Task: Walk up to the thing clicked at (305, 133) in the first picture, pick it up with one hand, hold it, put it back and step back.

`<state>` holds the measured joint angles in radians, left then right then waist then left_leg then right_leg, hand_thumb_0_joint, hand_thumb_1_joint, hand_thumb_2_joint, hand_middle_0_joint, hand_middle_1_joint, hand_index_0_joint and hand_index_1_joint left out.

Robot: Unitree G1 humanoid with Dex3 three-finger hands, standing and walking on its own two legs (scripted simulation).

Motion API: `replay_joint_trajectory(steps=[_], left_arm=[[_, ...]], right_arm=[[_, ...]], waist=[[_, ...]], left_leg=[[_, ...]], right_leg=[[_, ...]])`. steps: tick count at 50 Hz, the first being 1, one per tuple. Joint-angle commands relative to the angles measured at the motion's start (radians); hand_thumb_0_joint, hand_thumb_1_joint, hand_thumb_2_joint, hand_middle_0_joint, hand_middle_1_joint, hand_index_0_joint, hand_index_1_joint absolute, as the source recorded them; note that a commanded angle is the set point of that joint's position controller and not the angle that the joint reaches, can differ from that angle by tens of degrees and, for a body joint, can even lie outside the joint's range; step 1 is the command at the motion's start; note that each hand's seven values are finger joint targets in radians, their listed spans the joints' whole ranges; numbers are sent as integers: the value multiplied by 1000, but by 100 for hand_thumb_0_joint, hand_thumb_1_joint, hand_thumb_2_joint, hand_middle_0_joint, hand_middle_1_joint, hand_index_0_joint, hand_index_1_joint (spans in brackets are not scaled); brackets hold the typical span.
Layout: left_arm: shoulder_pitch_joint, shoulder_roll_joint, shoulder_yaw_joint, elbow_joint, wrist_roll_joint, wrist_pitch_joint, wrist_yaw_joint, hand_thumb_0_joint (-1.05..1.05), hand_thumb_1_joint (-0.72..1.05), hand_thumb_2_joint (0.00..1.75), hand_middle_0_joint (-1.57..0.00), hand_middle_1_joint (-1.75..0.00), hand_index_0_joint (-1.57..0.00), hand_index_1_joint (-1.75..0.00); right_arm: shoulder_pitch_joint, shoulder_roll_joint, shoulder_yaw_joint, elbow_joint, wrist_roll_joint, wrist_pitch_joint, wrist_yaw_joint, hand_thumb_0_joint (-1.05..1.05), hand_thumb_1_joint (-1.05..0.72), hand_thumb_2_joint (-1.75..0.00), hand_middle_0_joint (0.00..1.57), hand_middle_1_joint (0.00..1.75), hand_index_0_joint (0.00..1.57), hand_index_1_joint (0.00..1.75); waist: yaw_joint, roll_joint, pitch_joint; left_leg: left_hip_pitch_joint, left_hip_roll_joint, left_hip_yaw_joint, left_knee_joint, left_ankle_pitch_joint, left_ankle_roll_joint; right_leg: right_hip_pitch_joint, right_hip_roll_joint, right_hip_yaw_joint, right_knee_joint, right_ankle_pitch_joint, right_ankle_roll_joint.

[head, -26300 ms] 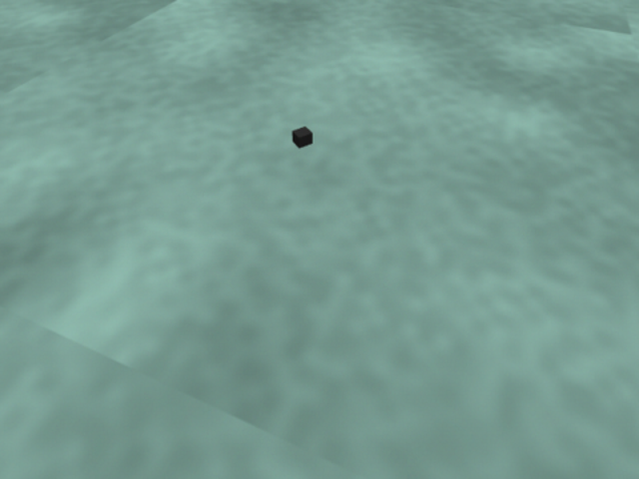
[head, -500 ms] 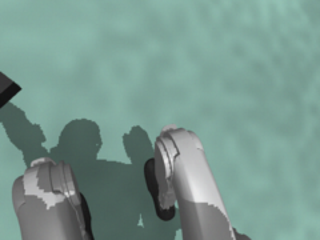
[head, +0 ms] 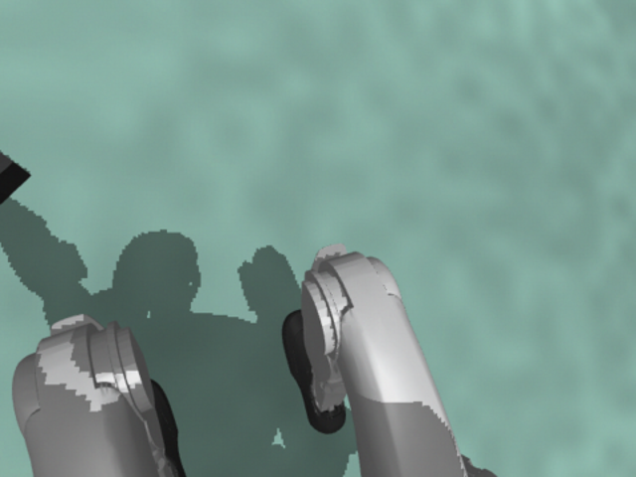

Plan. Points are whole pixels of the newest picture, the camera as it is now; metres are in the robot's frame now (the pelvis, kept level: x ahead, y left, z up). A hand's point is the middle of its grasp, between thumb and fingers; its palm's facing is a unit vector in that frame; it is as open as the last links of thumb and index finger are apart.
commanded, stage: rise first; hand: left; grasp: from above
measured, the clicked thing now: out of the picture +0.52 +0.30 -0.29
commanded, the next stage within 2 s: none
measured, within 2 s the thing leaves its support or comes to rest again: neither
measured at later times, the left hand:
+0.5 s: hand out of the picture +0.49 +0.34 -0.17, palm faces -0.25 -0.31 -0.91, open 14.0 cm
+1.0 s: hand out of the picture +0.49 +0.33 -0.17, palm faces -0.26 -0.31 -0.91, open 14.1 cm
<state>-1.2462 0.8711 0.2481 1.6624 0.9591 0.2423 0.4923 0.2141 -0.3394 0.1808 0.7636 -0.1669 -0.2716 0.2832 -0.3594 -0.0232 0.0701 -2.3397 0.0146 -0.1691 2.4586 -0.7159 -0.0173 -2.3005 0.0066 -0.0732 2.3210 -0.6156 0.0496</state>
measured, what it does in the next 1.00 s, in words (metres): stands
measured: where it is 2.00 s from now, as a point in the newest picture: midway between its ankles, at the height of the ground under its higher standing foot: (245, 428)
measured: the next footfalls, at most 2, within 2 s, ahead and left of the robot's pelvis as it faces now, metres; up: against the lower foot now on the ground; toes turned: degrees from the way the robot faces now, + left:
none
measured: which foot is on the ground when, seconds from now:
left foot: down 0.00-1.00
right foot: down 0.00-1.00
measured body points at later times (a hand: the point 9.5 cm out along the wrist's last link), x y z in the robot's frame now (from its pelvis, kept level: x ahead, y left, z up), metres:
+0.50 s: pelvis +0.00 +0.00 +0.00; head +0.27 +0.08 +0.35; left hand +0.50 +0.35 -0.12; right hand +0.01 -0.25 -0.08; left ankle +0.07 +0.13 -0.29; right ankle +0.12 -0.13 -0.29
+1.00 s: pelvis +0.00 +0.00 +0.00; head +0.27 +0.07 +0.35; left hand +0.50 +0.34 -0.12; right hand +0.00 -0.25 -0.08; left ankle +0.07 +0.13 -0.29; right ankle +0.12 -0.13 -0.29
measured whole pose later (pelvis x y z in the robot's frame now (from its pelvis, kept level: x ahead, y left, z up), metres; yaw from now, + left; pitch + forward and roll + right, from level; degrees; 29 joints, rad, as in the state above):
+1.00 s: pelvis +0.00 +0.00 +0.00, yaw +0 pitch +34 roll -10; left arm -1.23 0.87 0.25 1.65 0.96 0.24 0.50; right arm 0.21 -0.34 0.18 0.76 -0.17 -0.28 0.30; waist -0.36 -0.03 0.07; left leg -2.34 0.01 -0.17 2.46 -0.72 -0.01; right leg -2.29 0.01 -0.07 2.32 -0.62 0.05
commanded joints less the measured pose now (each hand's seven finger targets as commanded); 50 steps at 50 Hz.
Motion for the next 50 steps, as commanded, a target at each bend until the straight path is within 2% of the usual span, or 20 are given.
replay_joint_trajectory(steps=[1, 4, 5, 8, 12, 16, 18, 22, 23, 26, 28, 31, 33, 36, 37, 42, 45, 47, 48, 50], left_arm=[[-289, 222, -28, -126, 21, 3, 40, 0, -53, 96, -15, -97, -13, -99], [-295, 238, -27, -128, 14, 1, 40, 0, -54, 97, -14, -99, -13, -100], [-315, 270, -6, -165, 16, -1, 44, 0, -53, 96, -14, -98, -13, -99], [-309, 250, -13, -144, 19, 3, 48, 0, -52, 95, -15, -98, -14, -99], [-304, 222, -32, -107, 11, 3, 40, 0, -54, 97, -13, -100, -12, -100], [-306, 222, -27, -154, 20, -3, 40, 0, -54, 97, -14, -100, -12, -101], [-294, 195, -38, -125, 19, 1, 37, 0, -55, 98, -12, -100, -11, -101], [-309, 197, -41, -120, 20, -6, 44, 0, -57, 99, -12, -102, -11, -103], [-319, 224, -29, -148, 21, -7, 45, 0, -57, 99, -11, -103, -10, -104], [-297, 183, -42, -122, 18, -5, 39, 0, -57, 100, -11, -102, -9, -103], [-315, 220, -29, -131, 19, -8, 43, 0, -56, 99, -11, -103, -10, -103], [-300, 206, -36, -99, 19, -11, 43, 0, -57, 99, -11, -103, -10, -104], [-326, 233, -21, -140, 21, -14, 48, 0, -57, 99, -10, -103, -10, -104], [-302, 232, -23, -143, 26, -9, 50, 0, -57, 99, -10, -103, -9, -104], [-281, 211, -35, -93, 25, -6, 49, 0, -58, 100, -10, -102, -9, -103], [-288, 241, -18, -148, 24, -12, 47, 0, -58, 101, -11, -101, -9, -103], [-294, 205, -37, -131, 21, -11, 43, 0, -59, 101, -10, -102, -8, -103], [-282, 210, -35, -137, 19, -10, 41, 0, -58, 101, -10, -102, -8, -103], [-278, 243, -10, -155, 22, -8, 45, 0, -58, 101, -10, -101, -9, -102], [-290, 212, -35, -117, 18, -6, 43, 0, -58, 100, -10, -102, -9, -103]], right_arm=[[246, -275, -79, 25, 3, -1, -6, 0, -90, -90, 20, 30, 20, 30], [246, -276, -76, 28, -1, -4, -4, 0, -90, -90, 20, 30, 20, 30], [264, -285, -80, 38, 4, -3, -4, 0, -90, -90, 20, 30, 20, 30], [253, -278, -77, 28, 3, -3, 0, 0, -90, -90, 20, 30, 20, 30], [253, -281, -78, 33, 1, -5, -1, 0, -89, -90, 20, 30, 20, 30], [249, -281, -83, 29, 4, -8, -1, 0, -90, -90, 20, 30, 20, 30], [258, -279, -83, 43, 2, -6, 2, 0, -89, -90, 20, 30, 20, 30], [249, -284, -85, 33, 3, -5, 2, 0, -90, -90, 20, 30, 20, 30], [251, -286, -87, 30, 6, -6, 2, 0, -90, -90, 20, 30, 20, 30], [257, -276, -84, 36, -3, -6, 5, 0, -90, -90, 20, 30, 20, 30], [262, -286, -82, 33, 3, -6, 5, 0, -89, -90, 20, 30, 20, 30], [270, -284, -84, 50, -4, -6, 2, 0, -90, -90, 20, 30, 20, 30], [269, -285, -84, 41, -2, -9, 2, 0, -90, -90, 20, 30, 20, 30], [251, -286, -84, 32, 3, -5, 3, 0, -90, -90, 20, 30, 20, 30], [249, -283, -81, 32, -1, -5, 3, 0, -90, -90, 20, 30, 20, 30], [247, -285, -86, 33, 4, -6, 2, 0, -90, -90, 20, 30, 20, 30], [246, -281, -83, 33, 1, -7, 4, 0, -89, -90, 20, 30, 20, 30], [258, -283, -81, 30, -3, -8, 6, 0, -89, -90, 20, 30, 20, 30], [272, -287, -86, 47, 0, -7, 5, 0, -89, -90, 20, 30, 20, 30], [250, -283, -81, 29, -1, -6, 6, 0, -90, -90, 20, 30, 20, 30]], waist=[[-19, 395, -719], [-23, 372, -703], [-15, 391, -735], [-9, 411, -748], [-38, 368, -675], [-13, 428, -732], [-29, 426, -702], [-32, 416, -687], [-22, 407, -692], [-31, 396, -696], [-23, 393, -711], [-37, 374, -677], [-22, 403, -733], [-11, 412, -723], [-25, 391, -698], [-8, 406, -717], [-32, 387, -686], [-30, 385, -695], [-17, 402, -725], [-29, 389, -704]], left_leg=[[476, 2, 109, -254, 244, 33], [437, 2, 111, -250, 238, 39], [459, 4, 110, -249, 252, 38], [472, 5, 109, -257, 257, 31], [432, 3, 104, -253, 222, 38], [513, 3, 98, -264, 251, 26], [502, 3, 94, -267, 255, 26], [477, 2, 98, -274, 217, 28], [466, 0, 100, -271, 207, 32], [467, 0, 107, -261, 238, 31], [457, -1, 101, -263, 236, 34], [449, 0, 106, -258, 214, 36], [479, 0, 108, -258, 241, 32], [486, 2, 101, -266, 230, 31], [462, 1, 106, -258, 230, 34], [476, 0, 105, -267, 215, 35], [468, 1, 100, -261, 222, 35], [465, 2, 108, -257, 248, 34], [489, 2, 107, -258, 268, 33], [469, 4, 104, -258, 252, 34]], right_leg=[[434, 46, -110, -194, 200, -76], [456, 48, -104, -202, 202, -71], [463, 46, -106, -201, 215, -71], [464, 48, -109, -192, 216, -76], [433, 48, -112, -207, 186, -72], [420, 44, -120, -186, 201, -80], [395, 43, -124, -179, 204, -81], [401, 45, -121, -190, 177, -81], [402, 46, -117, -197, 170, -78], [424, 44, -114, -193, 195, -78], [423, 43, -114, -192, 193, -76], [426, 43, -113, -205, 177, -73], [447, 43, -111, -197, 201, -76], [414, 43, -117, -194, 186, -78], [425, 45, -113, -197, 189, -76], [419, 44, -113, -198, 172, -76], [401, 45, -118, -196, 180, -76], [441, 46, -112, -200, 204, -74], [439, 41, -112, -196, 218, -74], [438, 46, -112, -196, 208, -75]])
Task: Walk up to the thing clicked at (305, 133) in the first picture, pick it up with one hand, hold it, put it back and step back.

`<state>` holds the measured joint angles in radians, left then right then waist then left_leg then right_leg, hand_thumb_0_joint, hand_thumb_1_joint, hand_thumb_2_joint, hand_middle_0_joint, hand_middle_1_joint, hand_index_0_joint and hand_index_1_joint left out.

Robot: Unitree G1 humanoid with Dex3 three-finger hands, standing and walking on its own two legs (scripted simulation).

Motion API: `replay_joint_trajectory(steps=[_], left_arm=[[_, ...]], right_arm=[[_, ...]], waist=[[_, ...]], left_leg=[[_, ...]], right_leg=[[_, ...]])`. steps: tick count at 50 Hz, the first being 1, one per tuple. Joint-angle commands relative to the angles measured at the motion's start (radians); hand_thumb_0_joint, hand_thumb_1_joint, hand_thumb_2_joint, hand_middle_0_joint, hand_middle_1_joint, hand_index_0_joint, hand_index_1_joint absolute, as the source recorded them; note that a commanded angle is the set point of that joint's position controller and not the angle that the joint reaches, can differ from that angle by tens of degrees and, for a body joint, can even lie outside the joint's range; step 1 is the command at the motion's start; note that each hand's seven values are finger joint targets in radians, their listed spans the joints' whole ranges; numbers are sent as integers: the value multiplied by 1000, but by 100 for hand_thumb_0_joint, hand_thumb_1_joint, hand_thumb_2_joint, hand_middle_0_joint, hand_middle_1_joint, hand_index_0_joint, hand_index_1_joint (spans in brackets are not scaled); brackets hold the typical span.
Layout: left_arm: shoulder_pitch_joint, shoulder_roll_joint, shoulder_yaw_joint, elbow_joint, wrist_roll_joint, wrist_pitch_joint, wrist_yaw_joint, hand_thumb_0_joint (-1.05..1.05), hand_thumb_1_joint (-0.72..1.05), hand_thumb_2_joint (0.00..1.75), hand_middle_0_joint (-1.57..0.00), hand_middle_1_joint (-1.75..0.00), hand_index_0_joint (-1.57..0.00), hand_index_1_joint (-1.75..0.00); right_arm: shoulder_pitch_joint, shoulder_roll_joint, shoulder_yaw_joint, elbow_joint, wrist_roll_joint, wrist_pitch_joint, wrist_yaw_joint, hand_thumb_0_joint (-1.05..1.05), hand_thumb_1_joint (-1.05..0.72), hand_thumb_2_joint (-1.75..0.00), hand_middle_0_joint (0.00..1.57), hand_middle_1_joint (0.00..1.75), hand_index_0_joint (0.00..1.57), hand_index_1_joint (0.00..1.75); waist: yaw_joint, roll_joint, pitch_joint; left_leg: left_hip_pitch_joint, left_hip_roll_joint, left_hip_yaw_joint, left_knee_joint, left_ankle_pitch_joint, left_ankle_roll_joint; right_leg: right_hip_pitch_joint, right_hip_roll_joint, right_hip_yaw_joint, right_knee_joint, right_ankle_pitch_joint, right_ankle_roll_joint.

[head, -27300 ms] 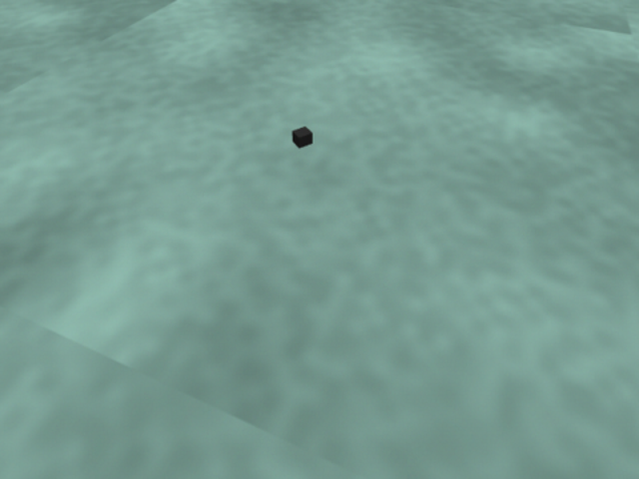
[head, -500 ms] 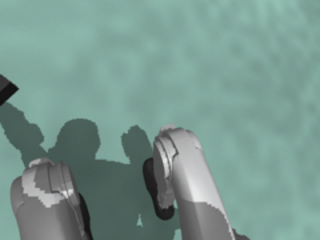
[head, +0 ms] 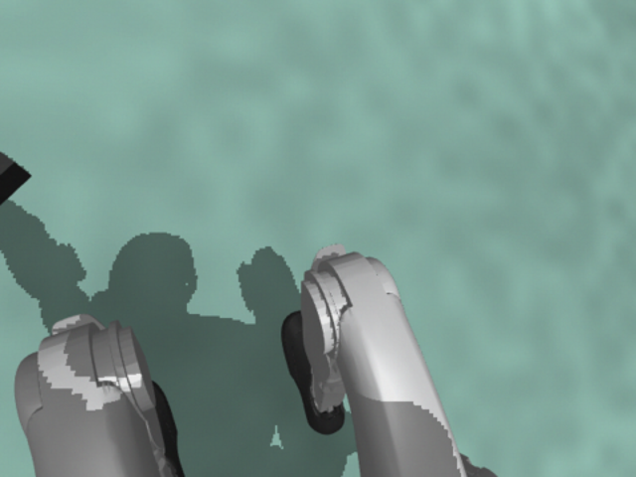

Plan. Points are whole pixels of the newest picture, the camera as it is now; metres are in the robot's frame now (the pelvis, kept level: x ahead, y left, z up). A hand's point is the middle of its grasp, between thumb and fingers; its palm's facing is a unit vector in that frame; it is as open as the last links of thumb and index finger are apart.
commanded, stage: rise first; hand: left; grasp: from above
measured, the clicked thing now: out of the picture +0.52 +0.30 -0.29
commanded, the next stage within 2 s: approach in 1.30 s
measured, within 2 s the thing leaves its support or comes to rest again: neither
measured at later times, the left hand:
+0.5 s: hand out of the picture +0.49 +0.33 -0.18, palm faces -0.26 -0.32 -0.91, open 14.1 cm
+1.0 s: hand out of the picture +0.48 +0.33 -0.18, palm faces -0.26 -0.32 -0.91, open 14.2 cm
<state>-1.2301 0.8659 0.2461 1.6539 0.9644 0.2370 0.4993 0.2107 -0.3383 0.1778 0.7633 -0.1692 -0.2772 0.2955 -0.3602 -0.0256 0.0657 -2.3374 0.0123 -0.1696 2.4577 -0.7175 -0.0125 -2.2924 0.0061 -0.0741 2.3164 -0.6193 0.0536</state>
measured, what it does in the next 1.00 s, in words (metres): stands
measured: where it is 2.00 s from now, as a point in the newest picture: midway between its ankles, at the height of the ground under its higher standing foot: (244, 429)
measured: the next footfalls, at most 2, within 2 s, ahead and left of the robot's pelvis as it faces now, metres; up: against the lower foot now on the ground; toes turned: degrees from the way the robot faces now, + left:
none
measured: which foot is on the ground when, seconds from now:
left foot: down 0.00-1.00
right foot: down 0.00-1.00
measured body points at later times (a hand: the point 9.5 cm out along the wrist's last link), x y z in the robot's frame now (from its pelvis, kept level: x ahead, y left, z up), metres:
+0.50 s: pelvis +0.00 +0.00 +0.00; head +0.27 +0.07 +0.35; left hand +0.50 +0.34 -0.13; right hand -0.01 -0.25 -0.07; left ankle +0.06 +0.13 -0.29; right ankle +0.12 -0.13 -0.29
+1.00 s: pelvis +0.00 +0.00 +0.00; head +0.27 +0.08 +0.35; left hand +0.50 +0.34 -0.13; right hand +0.00 -0.25 -0.07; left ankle +0.06 +0.13 -0.29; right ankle +0.12 -0.13 -0.29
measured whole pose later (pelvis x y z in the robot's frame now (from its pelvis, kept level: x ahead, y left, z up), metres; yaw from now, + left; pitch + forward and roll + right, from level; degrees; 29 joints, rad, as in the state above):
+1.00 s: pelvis +0.00 +0.00 +0.00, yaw +0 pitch +33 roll -10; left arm -1.23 0.87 0.25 1.69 0.96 0.22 0.53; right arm 0.21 -0.34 0.18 0.77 -0.18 -0.30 0.30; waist -0.36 -0.03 0.07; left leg -2.34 0.01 -0.17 2.46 -0.71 -0.01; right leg -2.29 0.01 -0.08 2.32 -0.61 0.05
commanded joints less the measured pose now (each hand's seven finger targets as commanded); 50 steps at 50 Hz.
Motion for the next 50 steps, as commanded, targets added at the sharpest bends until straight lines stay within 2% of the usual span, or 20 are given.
replay_joint_trajectory(steps=[1, 11, 13, 14, 15, 16, 17, 18, 19, 20, 25, 27, 31, 35, 38, 41, 44, 47, 48, 50], left_arm=[[-311, 230, -19, -131, 15, 0, 38, 0, -58, 101, -10, -102, -8, -103], [-312, 222, -28, -138, 15, -10, 36, 0, -59, 101, -10, -102, -8, -103], [-346, 204, -37, -157, 17, -12, 38, 0, -59, 101, -9, -102, -8, -104], [-276, 219, -15, -56, 21, -5, 43, 0, -59, 101, -9, -102, -8, -104], [-321, 226, -21, -137, 25, -11, 44, 0, -59, 101, -9, -102, -8, -103], [-289, 242, -2, -58, 20, -8, 55, 0, -58, 101, -10, -102, -8, -103], [-350, 238, -23, -141, 21, -18, 51, 0, -58, 100, -10, -102, -8, -104], [-295, 222, -29, -32, 17, -14, 53, 0, -58, 100, -10, -103, -8, -104], [-330, 224, -38, -122, 17, -21, 45, 0, -58, 101, -9, -103, -8, -104], [-317, 232, -29, -73, 8, -21, 49, 0, -58, 100, -10, -103, -8, -104], [-323, 233, -24, -145, 15, -16, 50, 0, -57, 100, -10, -102, -9, -103], [-295, 224, -35, -89, 14, -10, 50, 0, -59, 101, -9, -102, -8, -103], [-299, 238, -16, -128, 23, -5, 55, 0, -60, 102, -10, -101, -7, -103], [-281, 208, -33, -76, 12, -7, 51, 0, -60, 102, -10, -101, -8, -103], [-293, 221, -21, -117, 15, -14, 50, 0, -58, 100, -9, -103, -8, -104], [-284, 209, -29, -56, 14, -16, 54, 0, -58, 100, -9, -102, -8, -103], [-344, 225, -23, -128, 16, -28, 66, 0, -57, 99, -9, -104, -9, -104], [-335, 222, -35, -103, 12, -25, 65, 0, -58, 100, -9, -103, -8, -104], [-312, 243, -13, -105, 17, -21, 68, 0, -58, 101, -10, -102, -8, -104], [-297, 233, -20, -108, 9, -18, 66, 0, -58, 100, -10, -102, -8, -104]], right_arm=[[283, -290, -82, 47, 2, 0, -6, 0, -90, -90, 20, 30, 20, 30], [259, -286, -83, 38, 7, -3, -7, 0, -89, -90, 20, 30, 20, 30], [255, -284, -76, 23, 3, -7, -5, 0, -89, -90, 20, 30, 20, 30], [276, -295, -82, 54, -1, -4, -6, 0, -89, -90, 20, 30, 20, 30], [278, -293, -81, 41, 4, -5, -4, 0, -89, -90, 20, 30, 20, 30], [283, -298, -83, 56, 1, -2, -6, 0, -89, -90, 20, 30, 20, 30], [259, -293, -75, 25, 5, -7, -5, 0, -89, -90, 20, 30, 20, 30], [262, -292, -77, 48, -3, -6, -7, 0, -90, -90, 20, 30, 20, 30], [257, -286, -73, 27, -3, -8, -3, 0, -89, -90, 20, 30, 20, 30], [254, -292, -76, 36, -5, -11, -7, 0, -89, -90, 20, 30, 20, 30], [264, -287, -73, 29, -2, -13, -2, 0, -90, -90, 20, 30, 20, 30], [255, -291, -75, 34, -1, -11, -2, 0, -90, -90, 20, 30, 20, 30], [261, -293, -77, 37, 2, -10, 1, 0, -89, -90, 20, 30, 20, 30], [257, -291, -81, 34, 2, -10, 1, 0, -89, -90, 20, 30, 20, 30], [263, -293, -80, 40, 3, -15, 2, 0, -89, -90, 20, 30, 20, 30], [273, -299, -84, 54, -2, -16, -2, 0, -89, -90, 20, 30, 20, 30], [271, -298, -79, 45, -1, -23, -1, 0, -90, -90, 20, 30, 20, 30], [254, -291, -78, 42, -6, -25, 0, 0, -89, -90, 20, 30, 20, 30], [276, -301, -80, 52, -4, -23, 1, 0, -89, -90, 20, 30, 20, 30], [255, -290, -82, 42, -4, -21, 3, 0, -90, -90, 20, 30, 20, 30]], waist=[[-29, 414, -718], [-17, 412, -696], [-36, 427, -692], [-44, 382, -658], [-30, 415, -689], [-35, 385, -671], [-32, 413, -687], [-42, 373, -644], [-43, 383, -657], [-39, 360, -657], [-22, 421, -736], [-32, 396, -686], [-15, 442, -714], [-34, 392, -653], [-23, 406, -686], [-46, 384, -651], [-39, 419, -695], [-45, 408, -669], [-33, 410, -698], [-19, 416, -701]], left_leg=[[496, 6, 102, -258, 274, 25], [475, 3, 99, -266, 206, 27], [488, 4, 99, -263, 241, 25], [464, 4, 96, -264, 228, 28], [485, 3, 100, -263, 249, 26], [460, 6, 97, -262, 225, 29], [469, 4, 99, -264, 226, 29], [431, 5, 102, -267, 188, 31], [431, 1, 108, -261, 202, 34], [420, 4, 107, -260, 183, 35], [500, 5, 105, -256, 266, 25], [466, 6, 100, -262, 231, 29], [515, 7, 98, -267, 255, 22], [446, 5, 102, -273, 193, 30], [469, 3, 97, -265, 223, 28], [468, 5, 93, -268, 201, 28], [500, 4, 91, -263, 219, 25], [474, 4, 102, -259, 202, 27], [487, 4, 103, -256, 230, 28], [484, 4, 105, -269, 219, 26]], right_leg=[[429, 43, -114, -189, 227, -80], [389, 45, -119, -190, 165, -83], [392, 43, -119, -180, 196, -84], [393, 42, -122, -189, 191, -81], [400, 43, -118, -185, 206, -83], [412, 44, -121, -192, 192, -80], [404, 44, -116, -192, 190, -81], [413, 47, -117, -202, 159, -80], [429, 47, -109, -206, 172, -77], [438, 49, -111, -213, 158, -76], [447, 44, -113, -191, 223, -80], [422, 48, -118, -197, 195, -79], [404, 45, -122, -183, 209, -85], [408, 51, -118, -202, 164, -82], [400, 44, -120, -189, 186, -82], [389, 47, -123, -200, 170, -81], [396, 43, -124, -193, 187, -83], [405, 47, -116, -203, 175, -80], [419, 43, -116, -202, 198, -78], [429, 44, -114, -201, 183, -81]])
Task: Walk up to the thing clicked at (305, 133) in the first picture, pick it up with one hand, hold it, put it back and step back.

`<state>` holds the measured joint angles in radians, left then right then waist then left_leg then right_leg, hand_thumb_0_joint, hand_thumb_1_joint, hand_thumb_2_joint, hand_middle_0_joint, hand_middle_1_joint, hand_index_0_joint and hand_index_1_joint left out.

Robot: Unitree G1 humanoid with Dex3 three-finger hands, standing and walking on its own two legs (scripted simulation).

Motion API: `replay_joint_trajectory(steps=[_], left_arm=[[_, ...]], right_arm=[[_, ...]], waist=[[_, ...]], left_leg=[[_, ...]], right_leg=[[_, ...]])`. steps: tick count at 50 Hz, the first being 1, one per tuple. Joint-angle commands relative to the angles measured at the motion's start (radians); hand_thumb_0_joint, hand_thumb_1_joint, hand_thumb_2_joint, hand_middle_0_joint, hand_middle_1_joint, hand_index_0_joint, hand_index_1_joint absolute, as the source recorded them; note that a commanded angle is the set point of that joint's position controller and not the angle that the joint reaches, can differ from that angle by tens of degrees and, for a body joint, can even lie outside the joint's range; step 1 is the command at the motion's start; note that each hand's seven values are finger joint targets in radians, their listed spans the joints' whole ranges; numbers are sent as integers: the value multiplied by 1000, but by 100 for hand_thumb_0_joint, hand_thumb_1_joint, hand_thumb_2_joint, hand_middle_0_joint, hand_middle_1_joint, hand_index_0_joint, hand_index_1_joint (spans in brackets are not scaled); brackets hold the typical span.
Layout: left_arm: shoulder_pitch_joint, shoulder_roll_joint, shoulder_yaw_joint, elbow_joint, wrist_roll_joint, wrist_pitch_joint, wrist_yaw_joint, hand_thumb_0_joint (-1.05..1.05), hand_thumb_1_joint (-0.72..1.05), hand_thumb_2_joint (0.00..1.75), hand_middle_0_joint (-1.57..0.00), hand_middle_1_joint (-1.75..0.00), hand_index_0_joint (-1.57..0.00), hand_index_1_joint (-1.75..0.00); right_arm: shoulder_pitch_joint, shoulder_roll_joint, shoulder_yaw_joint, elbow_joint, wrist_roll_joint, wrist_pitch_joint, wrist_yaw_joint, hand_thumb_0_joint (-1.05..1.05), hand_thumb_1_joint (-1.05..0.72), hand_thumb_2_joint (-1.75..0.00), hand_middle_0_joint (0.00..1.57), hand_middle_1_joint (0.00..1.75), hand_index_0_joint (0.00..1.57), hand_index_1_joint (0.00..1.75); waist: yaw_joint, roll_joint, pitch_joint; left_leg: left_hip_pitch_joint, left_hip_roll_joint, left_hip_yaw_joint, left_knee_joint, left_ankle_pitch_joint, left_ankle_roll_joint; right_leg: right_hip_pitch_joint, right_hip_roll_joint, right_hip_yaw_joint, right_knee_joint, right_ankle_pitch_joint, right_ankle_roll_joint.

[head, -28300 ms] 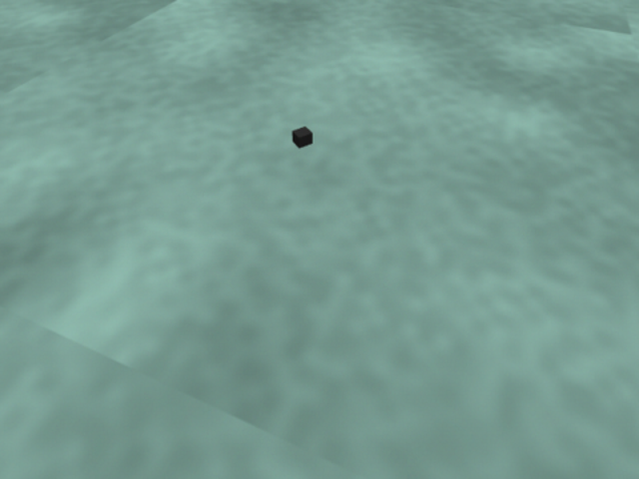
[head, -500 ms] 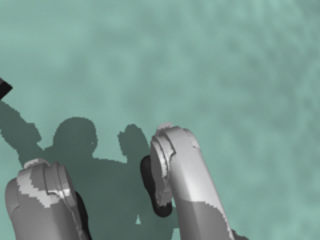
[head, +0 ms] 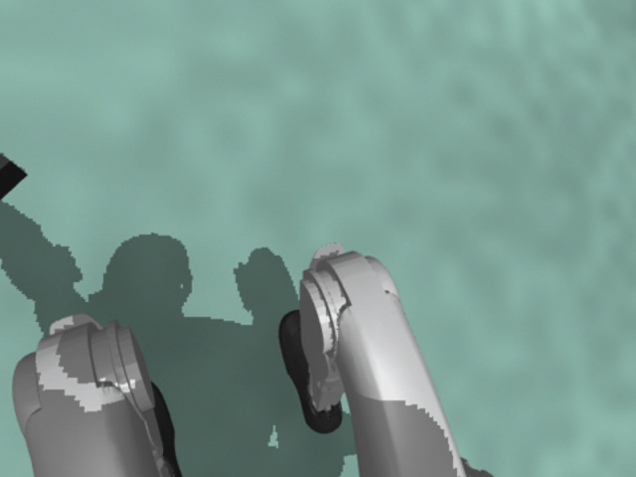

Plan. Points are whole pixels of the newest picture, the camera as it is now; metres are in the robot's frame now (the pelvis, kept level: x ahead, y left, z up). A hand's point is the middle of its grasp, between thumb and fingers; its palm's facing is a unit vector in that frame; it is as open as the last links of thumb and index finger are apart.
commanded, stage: rise first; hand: left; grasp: from above
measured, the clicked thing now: out of the picture +0.52 +0.30 -0.29
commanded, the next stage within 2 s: approach in 0.30 s
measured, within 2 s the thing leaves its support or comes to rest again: neither
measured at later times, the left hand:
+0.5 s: hand out of the picture +0.49 +0.33 -0.18, palm faces -0.26 -0.31 -0.91, open 14.2 cm
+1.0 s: hand out of the picture +0.50 +0.29 -0.16, palm faces -0.33 -0.30 -0.89, open 14.2 cm
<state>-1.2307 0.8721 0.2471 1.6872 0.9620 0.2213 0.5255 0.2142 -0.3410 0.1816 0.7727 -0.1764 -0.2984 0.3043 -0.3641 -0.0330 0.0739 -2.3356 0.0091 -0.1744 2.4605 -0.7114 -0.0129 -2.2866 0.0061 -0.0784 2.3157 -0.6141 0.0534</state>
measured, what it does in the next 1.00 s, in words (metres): stands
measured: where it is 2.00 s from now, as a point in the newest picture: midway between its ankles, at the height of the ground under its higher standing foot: (242, 429)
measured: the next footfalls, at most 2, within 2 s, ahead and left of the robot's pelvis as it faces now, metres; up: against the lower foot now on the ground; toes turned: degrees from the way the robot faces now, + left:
none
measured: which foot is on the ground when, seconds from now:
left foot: down 0.00-1.00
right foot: down 0.00-1.00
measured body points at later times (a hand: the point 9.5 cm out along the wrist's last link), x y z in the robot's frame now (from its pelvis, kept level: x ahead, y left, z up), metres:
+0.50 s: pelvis +0.00 +0.00 +0.00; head +0.27 +0.07 +0.35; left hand +0.50 +0.34 -0.13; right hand +0.01 -0.26 -0.08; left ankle +0.07 +0.13 -0.29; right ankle +0.12 -0.13 -0.29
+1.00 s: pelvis +0.00 +0.00 +0.01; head +0.27 +0.04 +0.36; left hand +0.52 +0.30 -0.11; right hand -0.03 -0.26 -0.07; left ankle +0.07 +0.13 -0.29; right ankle +0.12 -0.13 -0.29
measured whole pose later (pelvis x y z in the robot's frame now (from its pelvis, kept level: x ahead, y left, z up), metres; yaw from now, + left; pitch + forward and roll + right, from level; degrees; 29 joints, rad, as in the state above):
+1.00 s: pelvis +0.00 +0.00 +0.01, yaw +0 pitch +34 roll -8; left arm -1.31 0.85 0.21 1.76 0.95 0.29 0.48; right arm 0.24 -0.36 0.19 0.77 -0.17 -0.26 0.28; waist -0.41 0.01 0.07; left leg -2.32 0.02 -0.16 2.43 -0.71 -0.02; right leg -2.29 0.01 -0.07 2.30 -0.61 0.05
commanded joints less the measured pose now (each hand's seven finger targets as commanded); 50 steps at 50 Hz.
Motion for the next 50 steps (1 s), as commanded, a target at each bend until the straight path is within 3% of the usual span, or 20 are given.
replay_joint_trajectory(steps=[1, 5, 9, 12, 13, 15, 18, 20, 25, 28, 30, 33, 36, 37, 39, 42, 44, 45, 48, 50], left_arm=[[-294, 234, -10, -164, 17, 3, 36, 0, -59, 101, -10, -102, -8, -103], [-288, 214, -15, -184, 14, 16, 25, 0, -59, 101, -9, -102, -8, -103], [-265, 213, -26, -135, 5, 7, 13, 0, -58, 100, -10, -102, -8, -103], [-268, 222, -16, -137, 10, -3, 15, 0, -57, 100, -9, -102, -8, -103], [-294, 197, -38, -151, 11, -9, 11, 0, -58, 100, -10, -103, -8, -104], [-288, 226, -24, -123, 11, -14, 21, 0, -56, 98, -10, -104, -9, -104], [-339, 223, -23, -189, 13, -23, 36, 0, -57, 98, -10, -104, -9, -104], [-300, 196, -34, -123, 15, -12, 40, 0, -57, 98, -9, -105, -9, -105], [-349, 170, -42, -191, 13, -6, 34, 0, -61, 106, -10, -100, -6, -103], [-422, 97, -84, -168, 15, 3, 32, 0, -61, 105, -10, -101, -6, -104], [-452, 99, -84, -180, 14, 10, 32, 0, -60, 104, -10, -102, -7, -104], [-506, 165, -56, -201, 37, 38, 51, 0, -61, 105, -10, -101, -7, -104], [-448, 136, -81, -102, 45, 82, 36, 0, -61, 104, -9, -100, -6, -103], [-422, 170, -51, -106, 47, 92, 33, 0, -61, 104, -9, -100, -6, -103], [-380, 158, -64, -82, 35, 110, 17, 0, -61, 104, -9, -100, -6, -103], [-354, 177, -51, -70, 26, 118, -12, 0, -59, 101, -9, -101, -7, -103], [-330, 152, -79, -41, 9, 107, -29, 0, -57, 100, -10, -102, -8, -103], [-294, 192, -53, -10, 11, 100, -26, 0, -57, 99, -9, -102, -8, -103], [-312, 182, -60, -17, 5, 59, -18, 0, -54, 96, -10, -103, -9, -103], [-368, 188, -78, -32, -1, 19, -8, 0, -53, 95, -9, -104, -10, -103]], right_arm=[[262, -290, -89, 43, 7, 0, -4, 0, -90, -90, 20, 30, 20, 30], [260, -287, -91, 29, 11, 7, 0, 0, -89, -90, 20, 30, 20, 30], [260, -285, -90, 36, 10, 10, -4, 0, -89, -90, 20, 30, 20, 30], [264, -290, -93, 49, 9, 4, -7, 0, -89, -90, 20, 30, 20, 30], [259, -279, -86, 30, 4, 2, -6, 0, -89, -90, 20, 30, 20, 30], [273, -294, -92, 49, 5, 2, -8, 0, -89, -90, 20, 30, 20, 30], [252, -283, -89, 29, 6, 0, -8, 0, -90, -90, 20, 30, 20, 30], [242, -277, -88, 29, 5, 1, -6, 0, -90, -90, 20, 30, 20, 30], [260, -284, -104, 49, 6, 3, -4, 0, -89, -89, 20, 30, 20, 30], [266, -281, -105, 53, 3, 9, -2, 0, -89, -89, 20, 30, 20, 30], [298, -284, -104, 74, -4, 14, 2, 0, -89, -89, 20, 30, 20, 30], [291, -298, -106, 69, 8, 20, -1, 0, -89, -90, 20, 30, 20, 30], [266, -295, -99, 49, 9, 30, 0, 0, -89, -89, 20, 30, 20, 30], [297, -302, -101, 69, 11, 35, -3, 0, -89, -89, 20, 30, 20, 30], [258, -292, -96, 35, 16, 35, -6, 0, -89, -89, 20, 30, 20, 30], [291, -293, -87, 32, 20, 48, -15, 0, -88, -89, 20, 30, 20, 30], [280, -281, -79, 17, 15, 48, -20, 0, -88, -89, 20, 30, 20, 30], [290, -288, -76, 25, 14, 48, -26, 0, -88, -89, 20, 30, 20, 30], [290, -284, -68, 26, 9, 35, -37, 0, -88, -89, 20, 30, 20, 30], [278, -290, -63, 24, 0, 21, -44, 0, -88, -89, 20, 30, 20, 30]], waist=[[-13, 444, -722], [-5, 442, -740], [-22, 357, -671], [-16, 390, -707], [-31, 390, -689], [-35, 376, -680], [-14, 438, -735], [-19, 412, -708], [-25, 452, -732], [-70, 448, -718], [-84, 444, -718], [-50, 509, -809], [-69, 452, -715], [-54, 445, -733], [-32, 414, -722], [-39, 357, -721], [-53, 300, -664], [-53, 266, -648], [-69, 253, -641], [-103, 267, -602]], left_leg=[[501, 5, 109, -271, 224, 26], [513, 6, 105, -269, 266, 23], [401, 1, 114, -259, 199, 40], [477, 7, 103, -269, 223, 30], [454, 3, 110, -262, 224, 32], [448, 5, 106, -265, 198, 33], [502, 7, 108, -271, 220, 24], [470, 5, 110, -266, 215, 27], [523, 7, 101, -274, 223, 21], [521, 8, 99, -267, 227, 18], [498, 5, 106, -261, 243, 21], [559, 8, 104, -281, 259, 12], [480, 3, 112, -281, 230, 22], [482, 2, 113, -281, 246, 24], [455, 2, 116, -287, 225, 31], [396, 1, 119, -276, 239, 41], [341, 1, 122, -274, 209, 50], [314, 0, 120, -268, 196, 55], [321, 0, 110, -259, 177, 55], [324, -1, 103, -266, 115, 52]], right_leg=[[401, 40, -111, -195, 185, -82], [397, 41, -114, -180, 217, -84], [425, 46, -102, -208, 167, -74], [411, 43, -112, -196, 181, -80], [421, 45, -106, -198, 186, -78], [418, 47, -110, -206, 166, -77], [423, 44, -109, -196, 183, -84], [411, 46, -108, -197, 184, -81], [382, 42, -117, -192, 188, -85], [370, 46, -117, -192, 204, -86], [397, 42, -111, -198, 223, -82], [407, 38, -110, -190, 232, -87], [388, 47, -104, -204, 208, -83], [402, 43, -101, -206, 221, -81], [408, 46, -99, -212, 195, -80], [461, 47, -88, -217, 209, -72], [488, 50, -80, -239, 185, -64], [500, 50, -79, -244, 174, -60], [492, 50, -85, -240, 151, -59], [473, 55, -89, -251, 93, -61]])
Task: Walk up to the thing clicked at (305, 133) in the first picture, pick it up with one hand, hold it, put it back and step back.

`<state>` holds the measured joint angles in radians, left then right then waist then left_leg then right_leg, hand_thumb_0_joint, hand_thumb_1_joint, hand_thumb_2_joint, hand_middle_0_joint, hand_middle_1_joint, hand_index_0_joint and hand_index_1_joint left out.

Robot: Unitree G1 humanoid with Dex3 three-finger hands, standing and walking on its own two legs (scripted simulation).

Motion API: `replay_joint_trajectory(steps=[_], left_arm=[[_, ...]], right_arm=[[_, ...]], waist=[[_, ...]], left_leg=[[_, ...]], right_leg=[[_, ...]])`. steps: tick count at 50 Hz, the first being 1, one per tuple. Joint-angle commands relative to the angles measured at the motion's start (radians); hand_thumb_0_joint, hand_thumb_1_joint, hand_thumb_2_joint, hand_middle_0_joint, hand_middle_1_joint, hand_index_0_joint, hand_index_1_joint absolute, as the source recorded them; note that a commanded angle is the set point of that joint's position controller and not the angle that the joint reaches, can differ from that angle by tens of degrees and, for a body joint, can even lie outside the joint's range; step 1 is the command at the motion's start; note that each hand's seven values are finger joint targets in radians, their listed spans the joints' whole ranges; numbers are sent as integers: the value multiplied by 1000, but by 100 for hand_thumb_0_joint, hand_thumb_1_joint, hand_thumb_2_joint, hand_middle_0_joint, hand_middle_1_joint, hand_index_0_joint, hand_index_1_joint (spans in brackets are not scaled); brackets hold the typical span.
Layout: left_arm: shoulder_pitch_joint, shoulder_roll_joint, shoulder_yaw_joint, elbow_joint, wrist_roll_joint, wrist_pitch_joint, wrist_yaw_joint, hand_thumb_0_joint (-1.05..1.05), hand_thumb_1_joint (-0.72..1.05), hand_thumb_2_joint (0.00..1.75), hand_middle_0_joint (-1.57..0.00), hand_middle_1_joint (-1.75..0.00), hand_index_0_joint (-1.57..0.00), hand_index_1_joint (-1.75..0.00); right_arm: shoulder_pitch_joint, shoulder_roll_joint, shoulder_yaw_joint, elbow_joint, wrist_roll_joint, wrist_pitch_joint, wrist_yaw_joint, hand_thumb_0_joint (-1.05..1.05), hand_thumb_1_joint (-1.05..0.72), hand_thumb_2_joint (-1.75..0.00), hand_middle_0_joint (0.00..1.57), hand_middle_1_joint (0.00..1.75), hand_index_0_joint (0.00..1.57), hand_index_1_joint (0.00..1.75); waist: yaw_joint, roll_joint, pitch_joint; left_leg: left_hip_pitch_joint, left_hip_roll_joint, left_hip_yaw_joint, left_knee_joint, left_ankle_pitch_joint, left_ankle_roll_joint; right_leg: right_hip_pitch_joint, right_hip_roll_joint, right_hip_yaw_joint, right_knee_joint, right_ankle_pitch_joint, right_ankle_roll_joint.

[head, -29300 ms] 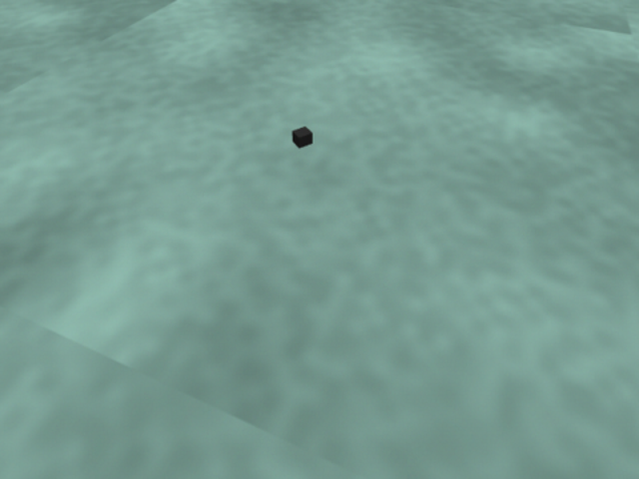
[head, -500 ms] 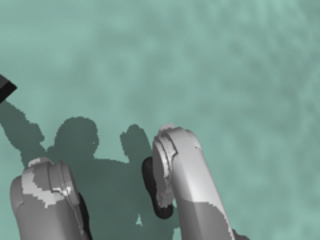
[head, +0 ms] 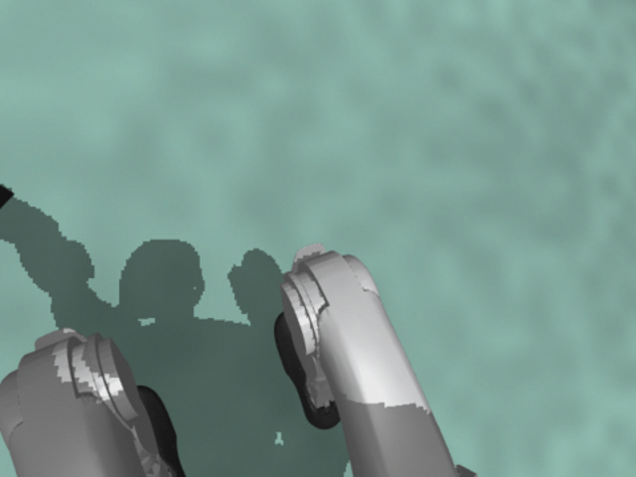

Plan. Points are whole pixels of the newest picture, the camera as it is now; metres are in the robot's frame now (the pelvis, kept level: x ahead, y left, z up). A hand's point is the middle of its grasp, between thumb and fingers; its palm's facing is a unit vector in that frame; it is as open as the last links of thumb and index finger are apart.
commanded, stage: approach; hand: left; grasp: from above
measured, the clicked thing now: out of the picture +0.52 +0.30 -0.30
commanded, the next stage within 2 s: rest palm in 0.06 s
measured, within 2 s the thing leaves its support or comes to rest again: neither
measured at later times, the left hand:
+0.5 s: hand out of the picture +0.51 +0.30 -0.21, palm faces -0.31 -0.32 -0.89, open 14.4 cm
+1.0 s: hand out of the picture +0.52 +0.29 -0.25, palm faces -0.29 -0.33 -0.90, open 14.3 cm
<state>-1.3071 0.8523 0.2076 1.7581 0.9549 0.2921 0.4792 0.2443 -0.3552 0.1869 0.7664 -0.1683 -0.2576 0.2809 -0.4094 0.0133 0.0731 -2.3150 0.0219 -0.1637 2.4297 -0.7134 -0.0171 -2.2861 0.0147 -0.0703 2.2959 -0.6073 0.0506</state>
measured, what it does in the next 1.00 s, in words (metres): stands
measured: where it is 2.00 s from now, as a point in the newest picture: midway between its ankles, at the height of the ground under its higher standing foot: (243, 429)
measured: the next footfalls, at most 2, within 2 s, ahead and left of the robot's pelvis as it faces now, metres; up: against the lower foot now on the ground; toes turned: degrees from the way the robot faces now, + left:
none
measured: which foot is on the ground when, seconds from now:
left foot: down 0.00-1.00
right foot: down 0.00-1.00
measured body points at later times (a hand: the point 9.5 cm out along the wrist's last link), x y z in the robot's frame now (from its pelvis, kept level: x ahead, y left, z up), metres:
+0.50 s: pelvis +0.01 +0.01 +0.00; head +0.30 +0.08 +0.33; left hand +0.53 +0.31 -0.16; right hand -0.01 -0.24 -0.07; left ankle +0.07 +0.13 -0.29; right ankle +0.12 -0.13 -0.29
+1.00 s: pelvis +0.00 +0.01 +0.00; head +0.31 +0.10 +0.30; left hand +0.53 +0.30 -0.20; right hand -0.04 -0.22 -0.04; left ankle +0.07 +0.13 -0.29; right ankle +0.12 -0.12 -0.29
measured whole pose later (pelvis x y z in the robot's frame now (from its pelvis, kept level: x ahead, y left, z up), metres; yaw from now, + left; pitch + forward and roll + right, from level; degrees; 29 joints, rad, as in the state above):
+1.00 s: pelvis +0.00 +0.01 +0.00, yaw -5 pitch +31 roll -15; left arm -1.38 1.05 0.21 1.82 0.97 0.23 0.64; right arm 0.21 -0.38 0.33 0.68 -0.22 -0.30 0.32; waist -0.50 -0.12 0.22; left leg -2.33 0.02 -0.24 2.48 -0.73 0.00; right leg -2.24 0.03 -0.13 2.28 -0.61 0.07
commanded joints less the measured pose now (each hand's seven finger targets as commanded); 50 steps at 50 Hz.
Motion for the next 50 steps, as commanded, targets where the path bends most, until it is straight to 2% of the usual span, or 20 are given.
replay_joint_trajectory(steps=[1, 4, 6, 8, 9, 10, 14, 15, 19, 20, 21, 22, 23, 30, 33, 39, 42, 45, 46, 50], left_arm=[[-313, 211, -41, -130, 12, -70, 43, 0, -52, 95, -9, -104, -10, -104], [-381, 238, -43, -189, 22, -114, 87, 0, -51, 93, -9, -106, -10, -105], [-389, 258, -26, -170, 33, -111, 132, 0, -52, 94, -10, -105, -11, -104], [-436, 301, 15, -240, 46, -95, 168, 0, -52, 101, -12, -105, -11, -105], [-409, 259, 7, -192, 31, -78, 175, 0, -54, 99, -11, -102, -10, -102], [-407, 251, -1, -194, 25, -66, 177, 0, -61, 104, -10, -95, -6, -99], [-335, 225, -7, -129, 16, -16, 159, 0, -61, 105, -10, -93, -5, -98], [-317, 214, -20, -85, 17, -9, 150, 0, -61, 105, -10, -94, -5, -98], [-280, 258, -1, -70, 22, -10, 132, 0, -61, 103, -9, -96, -6, -99], [-268, 228, -24, -50, 18, -13, 121, 0, -61, 102, -9, -97, -6, -99], [-266, 254, -19, -47, 24, -19, 119, 0, -61, 102, -9, -96, -6, -99], [-280, 274, -6, -58, 26, -31, 121, 0, -59, 101, -9, -97, -6, -99], [-283, 246, -23, -44, 21, -41, 120, 0, -60, 101, -9, -97, -7, -99], [-328, 294, -28, -56, 26, -98, 156, 0, -57, 98, -9, -99, -7, -101], [-368, 307, -37, -105, 25, -112, 166, 0, -58, 100, -9, -98, -7, -100], [-367, 354, -24, -75, 29, -96, 199, 0, -60, 101, -9, -96, -6, -99], [-347, 346, -36, -62, 22, -81, 194, 0, -60, 102, -10, -96, -6, -99], [-341, 380, -15, -56, 39, -68, 195, 0, -59, 100, -9, -96, -7, -99], [-325, 362, -33, -29, 35, -65, 195, 0, -59, 100, -10, -97, -7, -99], [-303, 364, -25, -19, 20, -57, 189, 0, -58, 99, -9, -97, -7, -99]], right_arm=[[243, -274, -66, 26, -11, -28, -23, 0, -88, -89, 20, 30, 20, 30], [226, -279, -51, 18, -18, -47, -26, 0, -88, -89, 20, 30, 20, 30], [222, -281, -45, 23, -26, -49, -22, 0, -89, -89, 20, 30, 20, 30], [243, -293, -54, 29, -24, -48, -13, 0, -89, -89, 20, 30, 20, 30], [229, -277, -53, 25, -34, -48, -3, 0, -90, -90, 20, 30, 20, 30], [223, -272, -51, 35, -38, -48, 5, 0, -90, -90, 20, 30, 20, 30], [228, -283, -46, 43, -32, -38, 28, 0, -89, -90, 20, 30, 20, 30], [220, -285, -41, 41, -34, -40, 33, 0, -89, -90, 20, 30, 20, 30], [252, -304, -30, 41, -29, -32, 32, 0, -89, -90, 20, 30, 20, 30], [235, -298, -24, 26, -29, -30, 31, 0, -89, -90, 20, 30, 20, 30], [231, -308, -21, 29, -26, -34, 27, 0, -88, -90, 20, 30, 20, 30], [232, -309, -16, 26, -23, -37, 24, 0, -89, -90, 20, 30, 20, 30], [235, -315, -19, 18, -30, -36, 23, 0, -89, -90, 20, 30, 20, 30], [226, -329, 8, -2, -40, -54, 19, 0, -89, -90, 20, 30, 20, 30], [225, -335, 18, -9, -45, -57, 19, 0, -89, -90, 20, 30, 20, 30], [218, -351, 33, -18, -52, -48, 28, 0, -90, -90, 20, 30, 20, 30], [198, -347, 45, -35, -54, -47, 34, 0, -90, -90, 20, 30, 20, 30], [217, -356, 50, -21, -47, -40, 34, 0, -90, -90, 20, 30, 20, 30], [204, -357, 49, -32, -50, -38, 34, 0, -90, -90, 20, 30, 20, 30], [203, -357, 65, -38, -50, -38, 34, 0, -90, -90, 20, 30, 20, 30]], waist=[[-63, 242, -591], [-64, 335, -643], [-50, 401, -677], [-45, 464, -753], [-47, 465, -730], [-51, 471, -730], [-44, 453, -724], [-62, 426, -677], [-59, 391, -658], [-69, 363, -621], [-74, 355, -602], [-76, 370, -594], [-97, 359, -580], [-118, 388, -559], [-126, 431, -591], [-130, 460, -584], [-135, 451, -551], [-131, 480, -564], [-141, 461, -529], [-149, 440, -500]], left_leg=[[329, -14, 91, -238, 109, 52], [422, -6, 86, -245, 112, 37], [465, 1, 90, -246, 138, 28], [525, 7, 91, -248, 179, 22], [518, 9, 96, -243, 189, 18], [511, 10, 98, -239, 199, 19], [516, 13, 83, -221, 311, 16], [486, 11, 79, -216, 299, 21], [451, 9, 67, -218, 323, 26], [430, 9, 63, -212, 312, 30], [426, 8, 58, -210, 291, 35], [431, 8, 51, -221, 275, 33], [430, 9, 53, -221, 261, 32], [446, 13, 47, -213, 205, 32], [493, 19, 45, -206, 235, 25], [505, 25, 36, -211, 257, 18], [482, 24, 35, -209, 260, 21], [519, 32, 16, -212, 304, 15], [495, 30, 18, -218, 279, 17], [472, 31, 13, -205, 286, 23]], right_leg=[[453, 45, -102, -230, 74, -61], [447, 46, -120, -215, 89, -71], [456, 47, -121, -205, 129, -76], [462, 41, -126, -202, 171, -76], [457, 40, -124, -202, 183, -77], [464, 42, -122, -207, 195, -75], [467, 44, -131, -178, 278, -77], [453, 44, -134, -177, 270, -75], [486, 43, -138, -172, 283, -73], [470, 46, -139, -173, 277, -72], [450, 44, -143, -179, 259, -70], [441, 42, -148, -176, 241, -72], [454, 46, -149, -177, 232, -73], [458, 44, -163, -187, 197, -69], [478, 44, -167, -182, 222, -70], [497, 52, -176, -184, 249, -72], [503, 53, -175, -185, 255, -69], [473, 50, -186, -170, 280, -73], [480, 55, -185, -177, 267, -72], [464, 53, -187, -177, 272, -68]])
